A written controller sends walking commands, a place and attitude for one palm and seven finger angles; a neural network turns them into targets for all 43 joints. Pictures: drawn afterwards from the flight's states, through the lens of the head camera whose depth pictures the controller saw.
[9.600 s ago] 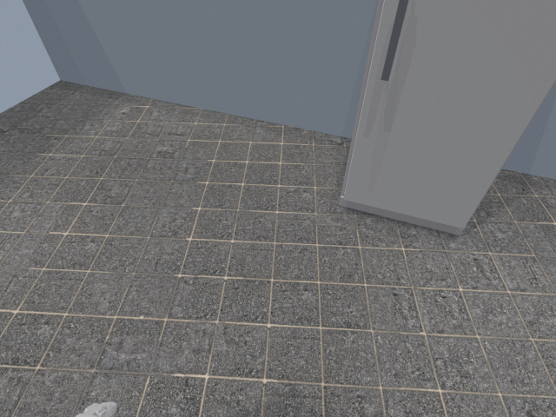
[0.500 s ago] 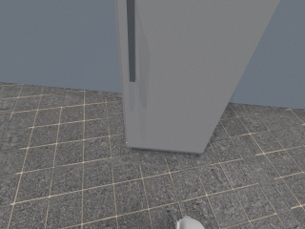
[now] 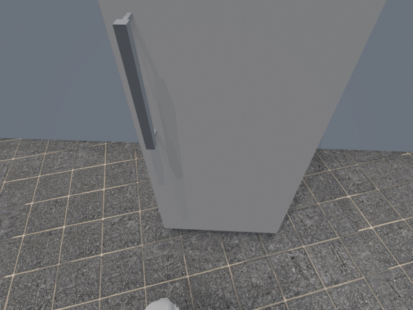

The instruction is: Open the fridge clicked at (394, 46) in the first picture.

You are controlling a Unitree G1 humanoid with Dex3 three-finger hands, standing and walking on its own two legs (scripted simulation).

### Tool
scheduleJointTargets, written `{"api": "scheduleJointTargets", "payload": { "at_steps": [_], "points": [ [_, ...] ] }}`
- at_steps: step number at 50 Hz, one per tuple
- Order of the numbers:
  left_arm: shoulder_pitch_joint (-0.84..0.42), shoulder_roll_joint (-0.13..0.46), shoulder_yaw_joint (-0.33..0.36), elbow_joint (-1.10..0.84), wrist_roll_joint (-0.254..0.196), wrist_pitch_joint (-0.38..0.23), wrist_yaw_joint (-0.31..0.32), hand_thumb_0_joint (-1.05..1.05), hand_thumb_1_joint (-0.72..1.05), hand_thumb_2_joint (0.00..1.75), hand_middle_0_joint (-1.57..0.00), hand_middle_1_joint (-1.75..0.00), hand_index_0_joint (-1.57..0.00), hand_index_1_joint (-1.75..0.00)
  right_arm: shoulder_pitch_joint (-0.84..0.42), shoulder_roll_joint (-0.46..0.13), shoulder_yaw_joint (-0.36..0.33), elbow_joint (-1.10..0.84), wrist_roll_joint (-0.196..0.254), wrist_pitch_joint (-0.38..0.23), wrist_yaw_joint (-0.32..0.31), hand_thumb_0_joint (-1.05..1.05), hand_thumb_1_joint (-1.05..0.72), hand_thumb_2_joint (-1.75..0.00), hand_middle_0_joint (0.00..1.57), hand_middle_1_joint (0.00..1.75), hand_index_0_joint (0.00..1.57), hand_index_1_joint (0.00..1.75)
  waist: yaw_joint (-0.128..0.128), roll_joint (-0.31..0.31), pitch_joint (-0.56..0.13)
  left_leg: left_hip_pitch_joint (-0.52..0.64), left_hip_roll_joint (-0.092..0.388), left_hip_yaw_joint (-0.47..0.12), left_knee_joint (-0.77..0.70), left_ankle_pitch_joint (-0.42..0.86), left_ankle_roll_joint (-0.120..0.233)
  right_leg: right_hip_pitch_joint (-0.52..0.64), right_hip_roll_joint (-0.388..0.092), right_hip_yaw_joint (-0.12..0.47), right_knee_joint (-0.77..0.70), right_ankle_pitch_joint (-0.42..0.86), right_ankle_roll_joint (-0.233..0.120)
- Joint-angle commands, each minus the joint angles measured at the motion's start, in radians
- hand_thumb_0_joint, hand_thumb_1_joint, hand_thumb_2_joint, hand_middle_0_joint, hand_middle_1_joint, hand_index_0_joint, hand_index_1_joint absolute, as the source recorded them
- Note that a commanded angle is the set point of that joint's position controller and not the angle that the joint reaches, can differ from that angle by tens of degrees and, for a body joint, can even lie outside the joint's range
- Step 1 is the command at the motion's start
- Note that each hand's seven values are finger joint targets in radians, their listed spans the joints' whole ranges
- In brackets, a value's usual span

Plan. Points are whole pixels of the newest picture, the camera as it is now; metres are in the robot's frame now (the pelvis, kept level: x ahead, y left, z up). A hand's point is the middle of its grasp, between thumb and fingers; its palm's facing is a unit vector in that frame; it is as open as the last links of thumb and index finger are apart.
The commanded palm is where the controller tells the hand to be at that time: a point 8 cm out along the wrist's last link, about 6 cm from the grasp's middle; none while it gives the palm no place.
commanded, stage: come to a stop and stand still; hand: left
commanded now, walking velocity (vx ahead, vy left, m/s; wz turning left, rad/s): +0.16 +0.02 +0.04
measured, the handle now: (141, 91) +0.56 +0.18 +0.13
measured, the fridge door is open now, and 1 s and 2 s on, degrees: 0 0 0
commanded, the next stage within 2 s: look again from close up in 1.88 s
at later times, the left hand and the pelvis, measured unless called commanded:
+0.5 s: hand out of the picture +0.08 +0.19 -0.18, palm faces +0.04 -0.97 -0.25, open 7.3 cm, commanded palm none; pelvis +0.05 -0.01 -0.01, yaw -1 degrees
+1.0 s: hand out of the picture +0.04 +0.12 -0.18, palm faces +0.07 -0.98 -0.20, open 7.2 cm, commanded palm none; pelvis +0.02 -0.06 +0.00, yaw +1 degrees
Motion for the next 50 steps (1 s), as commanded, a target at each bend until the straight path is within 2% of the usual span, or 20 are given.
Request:
{"api": "scheduleJointTargets", "payload": {
  "at_steps": [1, 5, 6, 7, 8, 9, 10, 12, 19, 24, 25, 27, 28, 30, 33, 38, 41, 43, 47, 50],
  "points": [
    [0.075, 0.131, 0.027, -0.018, 0.007, -0.025, 0.005, 0.00, 0.90, 0.90, -0.20, -0.30, -0.20, -0.30, 0.026, 0.002, 0.014, -0.038, 0.006, -0.019, 0.013, 0.00, -0.90, -0.90, 0.20, 0.30, 0.20, 0.30, 0.031, -0.140, 0.036, 0.072, -0.015, 0.017, -0.170, -0.006, 0.002, -0.030, -0.287, 0.200, -0.180, 0.149, -0.118],
    [0.092, 0.111, 0.023, 0.003, -0.001, -0.008, 0.007, 0.00, 0.90, 0.90, -0.20, -0.30, -0.20, -0.30, 0.058, -0.028, 0.016, -0.017, 0.004, -0.039, 0.007, 0.00, -0.90, -0.90, 0.20, 0.30, 0.20, 0.30, 0.011, -0.088, 0.017, 0.307, -0.057, 0.050, -0.390, 0.109, 0.004, -0.081, -0.232, 0.158, -0.040, 0.118, -0.060],
    [0.103, 0.079, 0.012, 0.005, -0.004, -0.002, 0.010, 0.00, 0.90, 0.90, -0.20, -0.30, -0.20, -0.30, 0.124, -0.066, 0.015, 0.006, 0.004, -0.050, -0.002, 0.00, -0.90, -0.90, 0.20, 0.30, 0.20, 0.30, -0.010, 0.017, -0.031, 0.426, -0.001, -0.030, -0.453, 0.286, 0.018, -0.115, -0.166, 0.113, 0.106, 0.135, -0.017],
    [0.135, 0.030, -0.001, 0.002, -0.013, 0.003, 0.013, 0.00, 0.90, 0.90, -0.20, -0.30, -0.20, -0.30, 0.161, -0.128, 0.010, 0.011, 0.001, -0.052, -0.016, 0.00, -0.90, -0.90, 0.20, 0.30, 0.20, 0.30, -0.007, 0.168, -0.075, 0.521, 0.167, -0.200, -0.468, 0.583, 0.095, -0.201, -0.085, 0.054, 0.229, -0.031, 0.044],
    [0.151, 0.018, -0.014, 0.013, -0.019, 0.010, 0.020, 0.00, 0.90, 0.90, -0.20, -0.30, -0.20, -0.30, 0.145, -0.143, 0.017, 0.014, 0.008, -0.040, -0.027, 0.00, -0.90, -0.90, 0.20, 0.30, 0.20, 0.30, 0.010, 0.203, -0.101, 0.498, 0.273, -0.260, -0.510, 0.823, 0.177, -0.176, -0.061, 0.063, 0.312, -0.305, 0.075],
    [0.152, 0.013, -0.018, 0.021, -0.017, 0.020, 0.027, 0.00, 0.90, 0.90, -0.20, -0.30, -0.20, -0.30, 0.092, -0.133, 0.023, 0.008, 0.006, -0.028, -0.037, 0.00, -0.90, -0.90, 0.20, 0.30, 0.20, 0.30, 0.023, 0.127, -0.053, 0.420, 0.265, -0.209, -0.524, 0.843, 0.200, -0.139, -0.072, 0.106, 0.340, -0.373, 0.075],
    [0.149, 0.016, -0.019, 0.038, -0.015, 0.034, 0.030, 0.00, 0.90, 0.90, -0.20, -0.30, -0.20, -0.30, 0.037, -0.114, 0.033, 0.006, 0.008, -0.029, -0.048, 0.00, -0.90, -0.90, 0.20, 0.30, 0.20, 0.30, 0.037, 0.198, -0.039, 0.402, 0.235, -0.189, -0.542, 0.889, 0.184, -0.145, -0.093, 0.123, 0.347, -0.355, 0.085],
    [0.134, 0.052, -0.010, 0.044, -0.011, 0.050, 0.032, 0.00, 0.90, 0.90, -0.20, -0.30, -0.20, -0.30, 0.009, -0.111, 0.031, 0.004, 0.015, -0.016, -0.057, 0.00, -0.90, -0.90, 0.20, 0.30, 0.20, 0.30, 0.027, 0.157, -0.016, 0.419, 0.215, -0.152, -0.517, 0.989, 0.178, -0.156, -0.099, 0.134, 0.342, -0.286, 0.087],
    [0.101, 0.054, 0.023, -0.028, 0.002, 0.098, 0.024, 0.00, 0.90, 0.90, -0.20, -0.30, -0.20, -0.30, -0.054, -0.171, -0.026, -0.042, 0.006, 0.025, -0.056, 0.00, -0.90, -0.90, 0.20, 0.30, 0.20, 0.30, 0.018, 0.080, -0.091, 0.375, 0.244, -0.132, -0.525, 0.637, 0.218, -0.211, -0.066, 0.146, 0.520, -0.281, 0.086],
    [0.139, 0.042, 0.022, -0.039, 0.003, 0.080, 0.020, 0.00, 0.90, 0.90, -0.20, -0.30, -0.20, -0.30, -0.123, -0.156, -0.030, -0.064, 0.005, 0.036, -0.035, 0.00, -0.90, -0.90, 0.20, 0.30, 0.20, 0.30, 0.053, 0.124, -0.081, 0.230, 0.158, -0.079, -0.495, 0.225, 0.140, -0.034, -0.055, 0.091, 0.211, -0.086, 0.084],
    [0.169, 0.063, 0.021, -0.029, 0.008, 0.069, 0.020, 0.00, 0.90, 0.90, -0.20, -0.30, -0.20, -0.30, -0.121, -0.135, -0.027, -0.064, 0.009, 0.038, -0.030, 0.00, -0.90, -0.90, 0.20, 0.30, 0.20, 0.30, 0.068, 0.058, -0.075, 0.196, 0.108, -0.056, -0.430, 0.120, 0.100, 0.017, -0.060, 0.109, 0.073, 0.010, 0.082],
    [0.071, 0.189, 0.027, -0.064, 0.018, 0.054, 0.025, 0.00, 0.90, 0.90, -0.20, -0.30, -0.20, -0.30, -0.090, -0.023, -0.005, -0.090, 0.023, 0.054, -0.016, 0.00, -0.90, -0.90, 0.20, 0.30, 0.20, 0.30, 0.027, -0.312, 0.025, 0.103, -0.071, 0.033, -0.220, -0.230, 0.002, -0.123, -0.325, 0.427, -0.170, -0.015, -0.022],
    [0.040, 0.202, 0.025, -0.085, 0.013, 0.058, 0.023, 0.00, 0.90, 0.90, -0.20, -0.30, -0.20, -0.30, -0.123, -0.047, -0.008, -0.095, 0.019, 0.064, -0.013, 0.00, -0.90, -0.90, 0.20, 0.30, 0.20, 0.30, 0.051, -0.251, 0.045, 0.159, -0.066, -0.019, -0.114, -0.275, 0.010, -0.246, -0.359, 0.440, -0.228, -0.154, -0.085],
    [-0.031, 0.177, 0.026, -0.094, 0.015, 0.057, 0.029, 0.00, 0.90, 0.90, -0.20, -0.30, -0.20, -0.30, -0.100, -0.049, -0.009, -0.076, 0.013, 0.072, -0.009, 0.00, -0.90, -0.90, 0.20, 0.30, 0.20, 0.30, 0.025, -0.243, 0.079, 0.153, -0.060, -0.051, -0.022, -0.223, 0.024, -0.298, -0.303, 0.422, -0.248, -0.310, -0.086],
    [-0.045, 0.140, 0.017, -0.089, 0.006, 0.052, 0.024, 0.00, 0.90, 0.90, -0.20, -0.30, -0.20, -0.30, -0.022, -0.051, -0.006, -0.025, 0.011, 0.061, -0.009, 0.00, -0.90, -0.90, 0.20, 0.30, 0.20, 0.30, 0.009, -0.187, 0.071, 0.145, -0.067, -0.046, 0.032, -0.143, 0.023, -0.223, -0.238, 0.318, -0.202, -0.163, -0.072],
    [0.033, 0.134, 0.021, -0.054, 0.004, 0.041, 0.027, 0.00, 0.90, 0.90, -0.20, -0.30, -0.20, -0.30, -0.001, -0.032, 0.012, -0.010, 0.015, 0.039, -0.021, 0.00, -0.90, -0.90, 0.20, 0.30, 0.20, 0.30, 0.047, -0.132, -0.005, 0.173, -0.062, -0.035, -0.218, -0.189, 0.010, -0.017, -0.254, 0.341, -0.149, 0.038, -0.109],
    [0.022, 0.127, 0.017, -0.031, -0.009, 0.037, 0.028, 0.00, 0.90, 0.90, -0.20, -0.30, -0.20, -0.30, 0.091, -0.017, 0.027, 0.040, 0.018, 0.023, -0.031, 0.00, -0.90, -0.90, 0.20, 0.30, 0.20, 0.30, 0.020, -0.101, -0.051, 0.323, -0.064, -0.050, -0.483, -0.023, 0.014, 0.002, -0.223, 0.315, -0.097, 0.105, -0.062],
    [0.018, 0.084, 0.004, -0.022, -0.021, 0.034, 0.025, 0.00, 0.90, 0.90, -0.20, -0.30, -0.20, -0.30, 0.110, -0.047, 0.030, 0.059, 0.012, 0.006, -0.039, 0.00, -0.90, -0.90, 0.20, 0.30, 0.20, 0.30, 0.032, 0.002, -0.053, 0.373, 0.013, -0.135, -0.539, 0.115, 0.048, -0.025, -0.136, 0.244, -0.066, 0.115, 0.005],
    [0.011, 0.089, -0.001, 0.015, -0.017, 0.039, 0.026, 0.00, 0.90, 0.90, -0.20, -0.30, -0.20, -0.30, 0.076, -0.040, 0.041, 0.075, 0.013, 0.004, -0.042, 0.00, -0.90, -0.90, 0.20, 0.30, 0.20, 0.30, 0.049, 0.082, -0.023, 0.279, 0.021, -0.116, -0.573, 0.092, 0.043, 0.083, -0.119, 0.195, -0.059, 0.154, 0.031],
    [0.021, 0.085, -0.007, 0.035, -0.014, 0.043, 0.025, 0.00, 0.90, 0.90, -0.20, -0.30, -0.20, -0.30, 0.097, -0.028, 0.043, 0.080, 0.013, 0.013, -0.042, 0.00, -0.90, -0.90, 0.20, 0.30, 0.20, 0.30, 0.047, 0.021, 0.060, 0.242, 0.004, -0.104, -0.605, -0.040, 0.037, 0.052, -0.116, 0.212, -0.109, 0.031, 0.030]
  ]
}}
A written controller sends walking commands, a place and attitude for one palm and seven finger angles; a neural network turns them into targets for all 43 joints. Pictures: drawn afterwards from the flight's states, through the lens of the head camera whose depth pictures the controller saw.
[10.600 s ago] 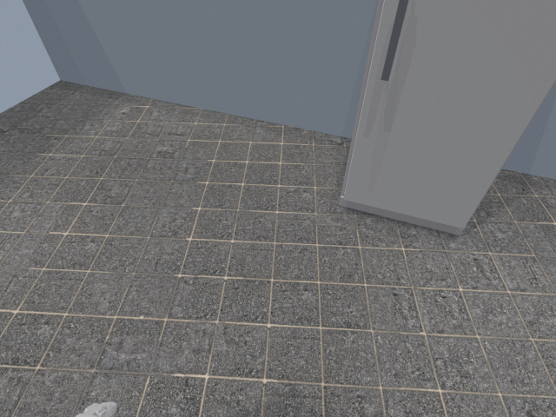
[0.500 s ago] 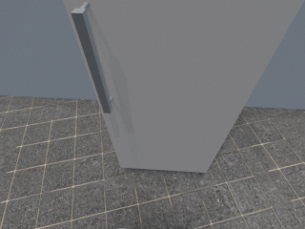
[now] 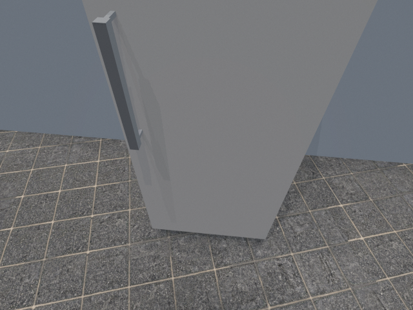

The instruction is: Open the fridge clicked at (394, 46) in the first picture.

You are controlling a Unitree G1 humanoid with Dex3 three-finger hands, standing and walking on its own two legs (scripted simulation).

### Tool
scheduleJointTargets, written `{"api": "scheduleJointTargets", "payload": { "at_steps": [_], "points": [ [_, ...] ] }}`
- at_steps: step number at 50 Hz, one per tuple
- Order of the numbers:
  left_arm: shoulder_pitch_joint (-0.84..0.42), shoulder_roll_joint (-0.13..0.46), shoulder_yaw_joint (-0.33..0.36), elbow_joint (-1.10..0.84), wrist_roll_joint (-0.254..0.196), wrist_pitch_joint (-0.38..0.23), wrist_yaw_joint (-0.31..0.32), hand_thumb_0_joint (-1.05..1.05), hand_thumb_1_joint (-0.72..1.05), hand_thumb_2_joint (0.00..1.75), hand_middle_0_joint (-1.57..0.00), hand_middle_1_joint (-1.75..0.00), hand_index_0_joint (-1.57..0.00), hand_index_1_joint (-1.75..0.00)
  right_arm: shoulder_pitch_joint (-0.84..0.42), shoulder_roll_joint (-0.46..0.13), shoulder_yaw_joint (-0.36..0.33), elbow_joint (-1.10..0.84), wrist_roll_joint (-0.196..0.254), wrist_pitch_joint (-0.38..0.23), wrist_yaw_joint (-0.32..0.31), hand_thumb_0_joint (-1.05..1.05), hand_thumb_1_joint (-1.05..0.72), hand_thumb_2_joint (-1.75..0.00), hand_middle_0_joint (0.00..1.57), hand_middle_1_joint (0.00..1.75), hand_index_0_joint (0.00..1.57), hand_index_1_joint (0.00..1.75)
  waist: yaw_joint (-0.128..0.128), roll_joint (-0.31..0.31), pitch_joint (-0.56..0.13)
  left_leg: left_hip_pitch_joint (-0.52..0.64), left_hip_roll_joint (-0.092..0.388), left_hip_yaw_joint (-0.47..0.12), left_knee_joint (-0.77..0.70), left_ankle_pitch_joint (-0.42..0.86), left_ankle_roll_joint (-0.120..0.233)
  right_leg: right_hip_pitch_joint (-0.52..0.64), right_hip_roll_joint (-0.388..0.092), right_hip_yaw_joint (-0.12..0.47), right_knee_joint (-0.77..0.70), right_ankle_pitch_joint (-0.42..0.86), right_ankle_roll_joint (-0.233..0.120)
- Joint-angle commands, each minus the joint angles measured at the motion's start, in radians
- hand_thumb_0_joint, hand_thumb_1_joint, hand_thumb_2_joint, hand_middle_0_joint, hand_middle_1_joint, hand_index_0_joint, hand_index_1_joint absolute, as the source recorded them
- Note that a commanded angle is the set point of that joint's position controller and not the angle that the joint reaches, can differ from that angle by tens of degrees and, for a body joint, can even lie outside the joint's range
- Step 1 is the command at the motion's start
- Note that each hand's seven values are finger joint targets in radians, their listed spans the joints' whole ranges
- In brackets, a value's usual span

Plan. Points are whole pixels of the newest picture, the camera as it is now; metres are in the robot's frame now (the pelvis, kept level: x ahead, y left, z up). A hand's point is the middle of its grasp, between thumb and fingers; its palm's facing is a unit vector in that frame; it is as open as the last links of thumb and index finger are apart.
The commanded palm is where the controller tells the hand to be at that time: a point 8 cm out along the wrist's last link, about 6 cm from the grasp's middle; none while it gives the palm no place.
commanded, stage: come to a stop and stand still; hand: left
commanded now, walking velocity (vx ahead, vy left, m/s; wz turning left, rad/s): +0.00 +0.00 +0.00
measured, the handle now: (125, 91) +0.55 +0.24 +0.13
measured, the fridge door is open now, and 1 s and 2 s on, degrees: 0 0 0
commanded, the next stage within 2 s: look again from close up in 0.88 s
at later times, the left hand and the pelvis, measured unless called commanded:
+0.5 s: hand out of the picture -0.03 +0.17 -0.18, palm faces +0.00 -0.98 -0.17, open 7.3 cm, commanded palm none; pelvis -0.02 +0.02 +0.00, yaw -1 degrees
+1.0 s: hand out of the picture -0.03 +0.20 -0.17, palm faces +0.03 -0.98 -0.20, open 7.3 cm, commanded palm none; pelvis -0.03 +0.03 +0.00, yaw +0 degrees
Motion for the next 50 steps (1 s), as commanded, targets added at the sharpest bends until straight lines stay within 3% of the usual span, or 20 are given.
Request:
{"api": "scheduleJointTargets", "payload": {
  "at_steps": [1, 3, 9, 16, 18, 19, 20, 21, 22, 24, 26, 27, 29, 31, 33, 40, 50],
  "points": [
    [0.052, 0.076, 0.008, -0.006, 0.005, -0.014, 0.005, 0.00, 0.90, 0.90, -0.20, -0.30, -0.20, -0.30, 0.046, -0.084, -0.007, -0.032, 0.000, -0.005, -0.010, 0.00, -0.90, -0.90, 0.20, 0.30, 0.20, 0.30, 0.014, 0.040, 0.089, -0.176, 0.075, -0.071, -0.147, -0.045, 0.044, 0.083, -0.139, 0.185, -0.132, -0.089, 0.048],
    [0.061, 0.073, 0.006, 0.000, 0.006, -0.011, 0.005, 0.00, 0.90, 0.90, -0.20, -0.30, -0.20, -0.30, 0.073, -0.080, -0.006, -0.027, -0.003, 0.003, -0.010, 0.00, -0.90, -0.90, 0.20, 0.30, 0.20, 0.30, 0.006, -0.003, 0.127, -0.174, 0.057, -0.057, -0.139, -0.079, 0.045, 0.029, -0.139, 0.206, -0.167, -0.193, 0.050],
    [0.085, 0.062, 0.008, 0.001, 0.008, -0.016, 0.007, 0.00, 0.90, 0.90, -0.20, -0.30, -0.20, -0.30, 0.127, -0.068, -0.005, -0.022, -0.002, 0.002, -0.008, 0.00, -0.90, -0.90, 0.20, 0.30, 0.20, 0.30, -0.009, -0.044, 0.094, -0.138, 0.040, -0.035, -0.112, -0.070, 0.049, -0.007, -0.143, 0.226, -0.195, -0.257, 0.054],
    [0.115, 0.041, 0.007, 0.008, 0.008, -0.024, 0.009, 0.00, 0.90, 0.90, -0.20, -0.30, -0.20, -0.30, 0.138, -0.058, -0.001, -0.023, 0.000, -0.013, -0.011, 0.00, -0.90, -0.90, 0.20, 0.30, 0.20, 0.30, -0.005, 0.022, 0.055, -0.143, 0.055, -0.049, -0.130, -0.046, 0.052, 0.031, -0.137, 0.208, -0.153, -0.151, 0.044],
    [0.124, 0.036, 0.004, 0.014, 0.007, -0.025, 0.009, 0.00, 0.90, 0.90, -0.20, -0.30, -0.20, -0.30, 0.140, -0.055, -0.001, -0.023, 0.001, -0.016, -0.012, 0.00, -0.90, -0.90, 0.20, 0.30, 0.20, 0.30, -0.004, 0.006, 0.064, -0.143, 0.056, -0.047, -0.130, -0.032, 0.052, 0.025, -0.140, 0.204, -0.147, -0.137, 0.043],
    [0.206, 0.072, -0.003, 0.028, 0.021, -0.050, 0.049, 0.00, 0.90, 0.90, -0.20, -0.30, -0.20, -0.30, 0.027, -0.122, -0.007, -0.080, 0.000, -0.040, 0.000, 0.00, -0.90, -0.90, 0.20, 0.30, 0.20, 0.30, 0.027, 0.046, 0.070, -0.190, 0.065, 0.046, 0.046, 0.000, 0.016, 0.060, -0.174, 0.210, -0.054, 0.304, 0.094],
    [0.213, 0.121, -0.002, 0.032, 0.014, -0.066, 0.043, 0.00, 0.90, 0.90, -0.20, -0.30, -0.20, -0.30, 0.060, -0.082, 0.007, -0.123, 0.008, -0.047, -0.001, 0.00, -0.90, -0.90, 0.20, 0.30, 0.20, 0.30, -0.011, 0.044, -0.022, -0.176, 0.025, 0.014, 0.084, 0.054, 0.010, 0.137, -0.241, 0.219, 0.006, 0.624, 0.034],
    [0.192, 0.108, 0.003, 0.009, 0.012, -0.063, 0.038, 0.00, 0.90, 0.90, -0.20, -0.30, -0.20, -0.30, 0.152, -0.052, 0.002, -0.117, 0.005, -0.049, -0.008, 0.00, -0.90, -0.90, 0.20, 0.30, 0.20, 0.30, -0.039, 0.073, -0.148, -0.118, 0.017, -0.010, 0.037, -0.009, 0.017, 0.176, -0.259, 0.235, 0.046, 0.526, -0.008],
    [0.176, 0.090, -0.001, -0.002, 0.012, -0.054, 0.035, 0.00, 0.90, 0.90, -0.20, -0.30, -0.20, -0.30, 0.163, -0.050, 0.001, -0.108, 0.004, -0.052, -0.012, 0.00, -0.90, -0.90, 0.20, 0.30, 0.20, 0.30, -0.038, 0.073, -0.184, -0.090, 0.024, -0.007, 0.022, 0.053, 0.021, 0.157, -0.229, 0.204, 0.062, 0.423, -0.022],
    [0.128, 0.060, -0.008, -0.011, 0.013, -0.044, 0.021, 0.00, 0.90, 0.90, -0.20, -0.30, -0.20, -0.30, 0.159, -0.069, 0.003, -0.101, 0.001, -0.038, -0.013, 0.00, -0.90, -0.90, 0.20, 0.30, 0.20, 0.30, -0.038, -0.003, -0.073, -0.118, 0.041, -0.036, 0.007, 0.017, 0.037, 0.024, -0.186, 0.198, -0.013, -0.020, -0.010],
    [0.109, 0.053, -0.010, -0.026, 0.017, -0.036, 0.015, 0.00, 0.90, 0.90, -0.20, -0.30, -0.20, -0.30, 0.149, -0.082, 0.001, -0.115, -0.007, -0.032, -0.007, 0.00, -0.90, -0.90, 0.20, 0.30, 0.20, 0.30, -0.030, -0.036, 0.082, -0.203, 0.051, -0.069, -0.041, -0.031, 0.054, -0.072, -0.152, 0.189, -0.033, -0.193, 0.007],
    [0.112, 0.053, -0.008, -0.029, 0.017, -0.033, 0.014, 0.00, 0.90, 0.90, -0.20, -0.30, -0.20, -0.30, 0.148, -0.098, 0.000, -0.119, -0.008, -0.031, -0.004, 0.00, -0.90, -0.90, 0.20, 0.30, 0.20, 0.30, -0.027, -0.036, 0.122, -0.245, 0.052, -0.083, -0.066, -0.075, 0.060, -0.088, -0.141, 0.193, -0.029, -0.228, 0.012],
    [0.127, 0.055, -0.005, -0.038, 0.019, -0.030, 0.013, 0.00, 0.90, 0.90, -0.20, -0.30, -0.20, -0.30, 0.138, -0.112, -0.004, -0.131, -0.009, -0.030, -0.002, 0.00, -0.90, -0.90, 0.20, 0.30, 0.20, 0.30, -0.016, -0.015, 0.168, -0.303, 0.049, -0.100, -0.105, -0.147, 0.070, -0.087, -0.128, 0.198, -0.022, -0.243, 0.018],
    [0.138, 0.057, -0.004, -0.048, 0.019, -0.027, 0.012, 0.00, 0.90, 0.90, -0.20, -0.30, -0.20, -0.30, 0.137, -0.115, -0.002, -0.136, -0.010, -0.034, -0.002, 0.00, -0.90, -0.90, 0.20, 0.30, 0.20, 0.30, -0.010, 0.038, 0.157, -0.330, 0.058, -0.119, -0.138, -0.183, 0.074, -0.053, -0.115, 0.182, 0.014, -0.183, 0.021],
    [0.146, 0.060, 0.001, -0.058, 0.021, -0.027, 0.009, 0.00, 0.90, 0.90, -0.20, -0.30, -0.20, -0.30, 0.122, -0.132, -0.006, -0.149, -0.009, -0.038, -0.003, 0.00, -0.90, -0.90, 0.20, 0.30, 0.20, 0.30, -0.002, 0.021, 0.146, -0.361, 0.063, -0.133, -0.160, -0.224, 0.079, -0.013, -0.109, 0.169, 0.028, -0.152, 0.025],
    [0.129, 0.080, 0.007, -0.087, 0.018, -0.037, 0.007, 0.00, 0.90, 0.90, -0.20, -0.30, -0.20, -0.30, 0.120, -0.138, -0.005, -0.150, -0.006, -0.045, -0.003, 0.00, -0.90, -0.90, 0.20, 0.30, 0.20, 0.30, -0.010, -0.022, 0.087, -0.286, 0.052, -0.118, -0.134, -0.131, 0.079, 0.003, -0.133, 0.190, -0.010, -0.136, 0.018],
    [0.119, 0.092, 0.007, -0.078, 0.014, -0.044, 0.005, 0.00, 0.90, 0.90, -0.20, -0.30, -0.20, -0.30, 0.106, -0.144, 0.000, -0.124, -0.002, -0.048, -0.002, 0.00, -0.90, -0.90, 0.20, 0.30, 0.20, 0.30, -0.013, -0.001, 0.036, -0.214, 0.048, -0.091, -0.111, -0.032, 0.070, 0.035, -0.154, 0.197, -0.036, -0.087, 0.013]
  ]
}}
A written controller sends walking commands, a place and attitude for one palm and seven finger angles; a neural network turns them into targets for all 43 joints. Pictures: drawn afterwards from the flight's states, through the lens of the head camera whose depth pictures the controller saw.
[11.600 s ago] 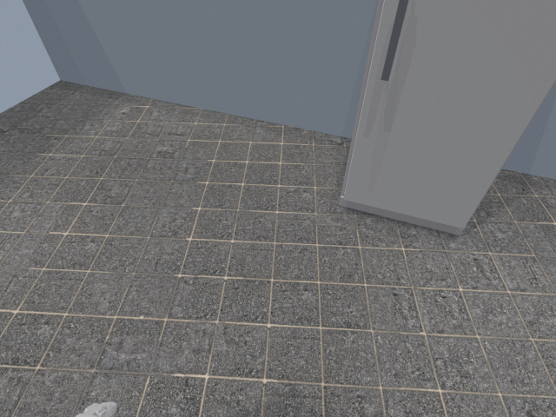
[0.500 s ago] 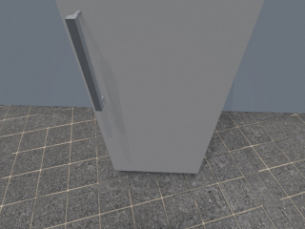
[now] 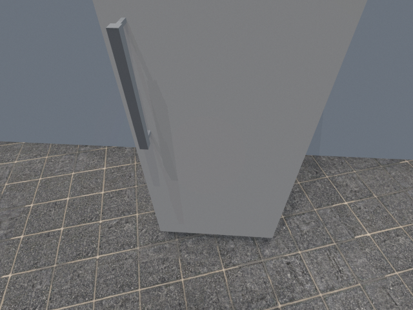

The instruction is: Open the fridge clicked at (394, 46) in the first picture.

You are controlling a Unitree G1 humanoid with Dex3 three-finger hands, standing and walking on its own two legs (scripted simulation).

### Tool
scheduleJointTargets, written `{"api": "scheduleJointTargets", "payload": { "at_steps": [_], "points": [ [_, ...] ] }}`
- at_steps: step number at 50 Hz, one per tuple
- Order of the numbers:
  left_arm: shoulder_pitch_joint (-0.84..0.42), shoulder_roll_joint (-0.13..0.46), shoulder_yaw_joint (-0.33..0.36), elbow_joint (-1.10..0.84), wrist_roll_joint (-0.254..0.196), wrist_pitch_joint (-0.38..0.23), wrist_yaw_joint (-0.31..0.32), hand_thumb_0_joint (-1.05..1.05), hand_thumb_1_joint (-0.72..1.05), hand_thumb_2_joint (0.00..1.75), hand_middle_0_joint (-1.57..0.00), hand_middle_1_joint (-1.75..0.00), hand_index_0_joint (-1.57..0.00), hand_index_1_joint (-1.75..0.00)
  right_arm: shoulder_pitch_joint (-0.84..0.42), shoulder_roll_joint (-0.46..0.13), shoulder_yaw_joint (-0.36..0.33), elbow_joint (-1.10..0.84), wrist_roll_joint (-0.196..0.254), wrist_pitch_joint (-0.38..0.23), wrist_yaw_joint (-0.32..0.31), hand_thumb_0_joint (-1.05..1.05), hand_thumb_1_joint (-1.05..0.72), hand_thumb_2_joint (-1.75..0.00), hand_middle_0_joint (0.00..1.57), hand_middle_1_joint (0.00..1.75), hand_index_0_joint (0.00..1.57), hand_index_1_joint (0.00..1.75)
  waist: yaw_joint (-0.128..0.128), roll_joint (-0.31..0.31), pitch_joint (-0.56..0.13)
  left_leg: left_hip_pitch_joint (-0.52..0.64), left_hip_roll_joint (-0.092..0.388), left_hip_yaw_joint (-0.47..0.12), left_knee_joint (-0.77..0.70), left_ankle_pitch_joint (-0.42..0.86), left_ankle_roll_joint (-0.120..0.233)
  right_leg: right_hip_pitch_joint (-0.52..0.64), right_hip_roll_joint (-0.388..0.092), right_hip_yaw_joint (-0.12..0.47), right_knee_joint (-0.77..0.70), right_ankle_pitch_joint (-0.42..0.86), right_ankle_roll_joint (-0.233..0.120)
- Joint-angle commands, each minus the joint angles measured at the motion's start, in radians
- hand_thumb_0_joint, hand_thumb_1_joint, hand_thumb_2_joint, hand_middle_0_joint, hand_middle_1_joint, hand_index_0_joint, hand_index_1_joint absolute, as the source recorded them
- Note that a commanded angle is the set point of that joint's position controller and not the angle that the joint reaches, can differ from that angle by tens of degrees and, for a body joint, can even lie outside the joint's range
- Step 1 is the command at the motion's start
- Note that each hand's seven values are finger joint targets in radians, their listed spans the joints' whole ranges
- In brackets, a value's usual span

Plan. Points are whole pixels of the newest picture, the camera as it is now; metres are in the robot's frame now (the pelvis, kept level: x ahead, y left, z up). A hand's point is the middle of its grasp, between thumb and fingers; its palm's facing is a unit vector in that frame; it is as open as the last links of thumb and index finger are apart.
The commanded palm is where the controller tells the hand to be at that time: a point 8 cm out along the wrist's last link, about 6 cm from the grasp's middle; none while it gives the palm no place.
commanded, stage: look again from close up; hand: left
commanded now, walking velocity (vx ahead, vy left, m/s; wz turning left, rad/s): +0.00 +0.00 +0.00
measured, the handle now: (135, 92) +0.58 +0.21 +0.14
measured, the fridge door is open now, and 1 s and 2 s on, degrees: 0 0 0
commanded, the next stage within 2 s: none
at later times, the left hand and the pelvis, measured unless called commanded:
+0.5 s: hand out of the picture +0.01 +0.16 -0.17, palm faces +0.04 -0.98 -0.20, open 7.3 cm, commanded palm none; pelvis +0.00 -0.02 +0.00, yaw +0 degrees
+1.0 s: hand out of the picture +0.00 +0.15 -0.17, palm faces +0.07 -0.98 -0.17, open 7.3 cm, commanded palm none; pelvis +0.01 -0.01 +0.00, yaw +1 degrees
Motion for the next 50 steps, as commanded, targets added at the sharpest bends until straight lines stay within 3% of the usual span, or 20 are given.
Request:
{"api": "scheduleJointTargets", "payload": {
  "at_steps": [1, 5, 11, 15, 29, 50],
  "points": [
    [0.021, 0.115, 0.022, -0.037, 0.000, -0.027, 0.011, 0.00, 0.90, 0.90, -0.20, -0.30, -0.20, -0.30, 0.050, -0.093, -0.011, -0.029, 0.003, -0.014, -0.010, 0.00, -0.90, -0.90, 0.20, 0.30, 0.20, 0.30, 0.000, -0.007, 0.069, -0.169, 0.110, -0.123, -0.144, -0.059, 0.018, 0.105, -0.091, 0.161, -0.117, -0.108, -0.023],
    [0.023, 0.116, 0.020, -0.027, -0.001, -0.029, 0.011, 0.00, 0.90, 0.90, -0.20, -0.30, -0.20, -0.30, 0.050, -0.085, -0.009, -0.017, 0.004, -0.010, -0.009, 0.00, -0.90, -0.90, 0.20, 0.30, 0.20, 0.30, -0.003, -0.040, 0.066, -0.141, 0.106, -0.104, -0.124, -0.031, 0.013, 0.100, -0.099, 0.169, -0.140, -0.120, -0.025],
    [0.016, 0.117, 0.018, -0.019, -0.002, -0.026, 0.011, 0.00, 0.90, 0.90, -0.20, -0.30, -0.20, -0.30, 0.043, -0.087, -0.005, -0.002, 0.004, -0.007, -0.010, 0.00, -0.90, -0.90, 0.20, 0.30, 0.20, 0.30, 0.000, -0.006, 0.086, -0.150, 0.108, -0.104, -0.134, -0.033, 0.008, 0.103, -0.097, 0.169, -0.153, -0.126, -0.023],
    [0.016, 0.118, 0.020, -0.021, -0.001, -0.023, 0.011, 0.00, 0.90, 0.90, -0.20, -0.30, -0.20, -0.30, 0.053, -0.078, -0.004, 0.003, 0.003, -0.002, -0.008, 0.00, -0.90, -0.90, 0.20, 0.30, 0.20, 0.30, 0.000, -0.031, 0.098, -0.154, 0.104, -0.098, -0.132, -0.048, 0.007, 0.096, -0.097, 0.173, -0.172, -0.169, -0.021],
    [0.017, 0.113, 0.027, -0.030, -0.002, -0.018, 0.010, 0.00, 0.90, 0.90, -0.20, -0.30, -0.20, -0.30, 0.069, -0.063, -0.004, 0.022, 0.000, 0.002, -0.008, 0.00, -0.90, -0.90, 0.20, 0.30, 0.20, 0.30, 0.004, -0.026, 0.095, -0.166, 0.095, -0.095, -0.129, -0.066, 0.006, 0.099, -0.099, 0.172, -0.191, -0.214, -0.018],
    [0.054, 0.084, 0.022, -0.015, -0.001, -0.018, 0.012, 0.00, 0.90, 0.90, -0.20, -0.30, -0.20, -0.30, 0.083, -0.040, -0.002, 0.029, 0.004, -0.003, -0.013, 0.00, -0.90, -0.90, 0.20, 0.30, 0.20, 0.30, 0.011, 0.004, 0.095, -0.175, 0.110, -0.112, -0.148, -0.037, 0.006, 0.134, -0.090, 0.144, -0.168, -0.128, -0.015]
  ]
}}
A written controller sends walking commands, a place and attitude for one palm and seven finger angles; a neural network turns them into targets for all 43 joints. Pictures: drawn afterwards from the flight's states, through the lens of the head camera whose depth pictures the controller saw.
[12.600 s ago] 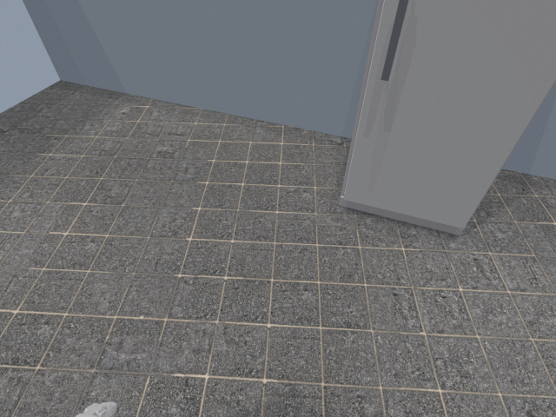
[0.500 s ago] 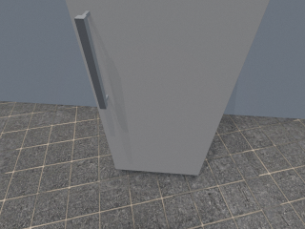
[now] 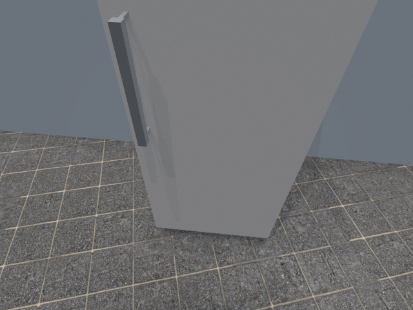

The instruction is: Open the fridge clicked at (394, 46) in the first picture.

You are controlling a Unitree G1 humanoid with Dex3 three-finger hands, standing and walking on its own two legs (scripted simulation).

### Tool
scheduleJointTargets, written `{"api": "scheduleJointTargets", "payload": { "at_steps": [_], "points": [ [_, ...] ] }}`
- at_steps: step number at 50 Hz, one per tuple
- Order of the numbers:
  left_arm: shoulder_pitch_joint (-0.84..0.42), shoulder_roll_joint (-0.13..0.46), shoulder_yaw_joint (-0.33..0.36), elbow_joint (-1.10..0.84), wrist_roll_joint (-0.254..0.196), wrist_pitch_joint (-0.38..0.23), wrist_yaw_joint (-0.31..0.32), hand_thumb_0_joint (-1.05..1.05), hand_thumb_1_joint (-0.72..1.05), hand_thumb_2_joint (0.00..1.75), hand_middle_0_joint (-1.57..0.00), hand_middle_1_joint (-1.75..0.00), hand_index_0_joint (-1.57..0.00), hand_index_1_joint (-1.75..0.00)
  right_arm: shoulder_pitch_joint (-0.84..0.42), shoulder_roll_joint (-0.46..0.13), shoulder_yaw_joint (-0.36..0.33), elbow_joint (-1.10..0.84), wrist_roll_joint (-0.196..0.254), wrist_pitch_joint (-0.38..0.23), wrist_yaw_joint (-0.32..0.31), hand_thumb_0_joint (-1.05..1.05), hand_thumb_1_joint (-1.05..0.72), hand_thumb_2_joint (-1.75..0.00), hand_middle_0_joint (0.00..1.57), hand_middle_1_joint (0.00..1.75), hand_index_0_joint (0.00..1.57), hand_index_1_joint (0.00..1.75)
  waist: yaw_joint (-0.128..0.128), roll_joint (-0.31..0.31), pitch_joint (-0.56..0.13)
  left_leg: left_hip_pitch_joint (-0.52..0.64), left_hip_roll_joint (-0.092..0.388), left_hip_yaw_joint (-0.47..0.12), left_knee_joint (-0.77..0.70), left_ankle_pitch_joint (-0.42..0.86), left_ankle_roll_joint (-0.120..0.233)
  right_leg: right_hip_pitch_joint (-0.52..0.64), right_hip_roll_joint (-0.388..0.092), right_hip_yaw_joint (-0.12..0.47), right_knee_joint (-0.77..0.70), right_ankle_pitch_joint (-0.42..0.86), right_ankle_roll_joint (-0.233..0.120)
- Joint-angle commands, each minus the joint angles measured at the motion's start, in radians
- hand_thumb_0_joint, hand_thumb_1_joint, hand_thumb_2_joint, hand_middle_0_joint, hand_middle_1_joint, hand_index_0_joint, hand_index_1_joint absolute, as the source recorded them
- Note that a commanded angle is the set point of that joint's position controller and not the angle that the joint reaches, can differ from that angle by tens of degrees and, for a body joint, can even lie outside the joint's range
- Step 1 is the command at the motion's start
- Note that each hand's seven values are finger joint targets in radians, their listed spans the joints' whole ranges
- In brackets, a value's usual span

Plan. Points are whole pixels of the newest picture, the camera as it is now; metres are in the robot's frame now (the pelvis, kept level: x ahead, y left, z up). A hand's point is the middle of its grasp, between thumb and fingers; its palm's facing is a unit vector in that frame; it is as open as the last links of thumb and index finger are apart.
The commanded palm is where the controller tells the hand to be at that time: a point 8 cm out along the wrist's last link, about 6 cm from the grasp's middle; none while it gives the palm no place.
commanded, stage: look again from close up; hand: left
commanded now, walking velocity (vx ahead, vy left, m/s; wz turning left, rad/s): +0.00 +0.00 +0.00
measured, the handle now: (135, 88) +0.58 +0.22 +0.13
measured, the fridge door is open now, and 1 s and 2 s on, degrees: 0 0 0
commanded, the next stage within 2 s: shuffle to correct the standing spot in 1.88 s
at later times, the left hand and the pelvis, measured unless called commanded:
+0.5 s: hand out of the picture +0.00 +0.16 -0.18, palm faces +0.05 -0.99 -0.16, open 7.3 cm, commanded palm none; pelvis +0.01 +0.01 +0.00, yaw +0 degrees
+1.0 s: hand out of the picture +0.01 +0.16 -0.18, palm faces +0.04 -0.99 -0.17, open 7.3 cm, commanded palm none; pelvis +0.01 +0.00 +0.00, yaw +0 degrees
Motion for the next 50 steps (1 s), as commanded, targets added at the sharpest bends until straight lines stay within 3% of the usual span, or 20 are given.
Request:
{"api": "scheduleJointTargets", "payload": {
  "at_steps": [1, 11, 14, 21, 34, 36, 39, 44, 50],
  "points": [
    [0.060, 0.089, 0.019, -0.030, 0.002, -0.021, 0.010, 0.00, 0.90, 0.90, -0.20, -0.30, -0.20, -0.30, 0.079, -0.089, -0.012, -0.025, 0.001, -0.008, -0.010, 0.00, -0.90, -0.90, 0.20, 0.30, 0.20, 0.30, 0.006, 0.023, 0.084, -0.197, 0.082, -0.086, -0.131, -0.051, 0.029, 0.095, -0.115, 0.175, -0.113, -0.145, 0.004],
    [0.072, 0.074, 0.016, -0.028, 0.003, -0.020, 0.011, 0.00, 0.90, 0.90, -0.20, -0.30, -0.20, -0.30, 0.073, -0.086, -0.012, -0.028, 0.002, -0.012, -0.012, 0.00, -0.90, -0.90, 0.20, 0.30, 0.20, 0.30, 0.006, 0.028, 0.091, -0.196, 0.091, -0.094, -0.147, -0.043, 0.031, 0.098, -0.108, 0.164, -0.095, -0.098, 0.006],
    [0.080, 0.072, 0.016, -0.024, 0.003, -0.022, 0.010, 0.00, 0.90, 0.90, -0.20, -0.30, -0.20, -0.30, 0.069, -0.086, -0.012, -0.027, 0.002, -0.012, -0.012, 0.00, -0.90, -0.90, 0.20, 0.30, 0.20, 0.30, 0.008, 0.001, 0.086, -0.190, 0.086, -0.087, -0.140, -0.042, 0.030, 0.101, -0.110, 0.168, -0.099, -0.105, 0.006],
    [0.079, 0.072, 0.014, -0.024, 0.003, -0.021, 0.011, 0.00, 0.90, 0.90, -0.20, -0.30, -0.20, -0.30, 0.070, -0.083, -0.011, -0.025, 0.002, -0.012, -0.013, 0.00, -0.90, -0.90, 0.20, 0.30, 0.20, 0.30, 0.008, 0.027, 0.090, -0.188, 0.089, -0.087, -0.144, -0.040, 0.031, 0.096, -0.108, 0.165, -0.093, -0.097, 0.006],
    [0.085, 0.077, 0.014, -0.019, 0.002, -0.027, 0.011, 0.00, 0.90, 0.90, -0.20, -0.30, -0.20, -0.30, 0.068, -0.079, -0.011, -0.016, 0.002, -0.014, -0.013, 0.00, -0.90, -0.90, 0.20, 0.30, 0.20, 0.30, 0.007, -0.007, 0.071, -0.153, 0.083, -0.069, -0.120, 0.013, 0.029, 0.110, -0.118, 0.174, -0.099, -0.067, 0.000],
    [0.080, 0.076, 0.014, -0.020, 0.002, -0.027, 0.012, 0.00, 0.90, 0.90, -0.20, -0.30, -0.20, -0.30, 0.071, -0.079, -0.010, -0.014, 0.002, -0.015, -0.014, 0.00, -0.90, -0.90, 0.20, 0.30, 0.20, 0.30, 0.006, 0.012, 0.067, -0.151, 0.088, -0.073, -0.123, 0.036, 0.028, 0.118, -0.115, 0.166, -0.087, -0.035, -0.002],
    [0.081, 0.079, 0.013, -0.017, 0.001, -0.025, 0.011, 0.00, 0.90, 0.90, -0.20, -0.30, -0.20, -0.30, 0.063, -0.078, -0.010, -0.013, 0.002, -0.012, -0.013, 0.00, -0.90, -0.90, 0.20, 0.30, 0.20, 0.30, 0.009, 0.013, 0.095, -0.166, 0.085, -0.073, -0.127, 0.005, 0.027, 0.103, -0.114, 0.170, -0.097, -0.074, -0.001],
    [0.079, 0.082, 0.015, -0.020, 0.002, -0.023, 0.011, 0.00, 0.90, 0.90, -0.20, -0.30, -0.20, -0.30, 0.070, -0.079, -0.010, -0.013, 0.001, -0.011, -0.012, 0.00, -0.90, -0.90, 0.20, 0.30, 0.20, 0.30, 0.007, 0.014, 0.087, -0.160, 0.083, -0.072, -0.125, -0.013, 0.029, 0.096, -0.113, 0.177, -0.108, -0.109, 0.000],
    [0.077, 0.081, 0.014, -0.022, 0.003, -0.024, 0.011, 0.00, 0.90, 0.90, -0.20, -0.30, -0.20, -0.30, 0.071, -0.078, -0.009, -0.014, 0.002, -0.012, -0.013, 0.00, -0.90, -0.90, 0.20, 0.30, 0.20, 0.30, 0.008, 0.009, 0.080, -0.159, 0.089, -0.073, -0.125, 0.004, 0.028, 0.109, -0.111, 0.174, -0.100, -0.080, -0.001]
  ]
}}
